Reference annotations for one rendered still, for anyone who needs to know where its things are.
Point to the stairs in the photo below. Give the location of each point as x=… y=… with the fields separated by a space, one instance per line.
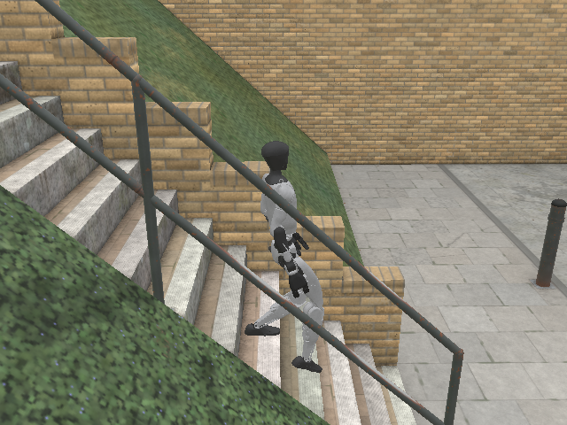
x=70 y=189

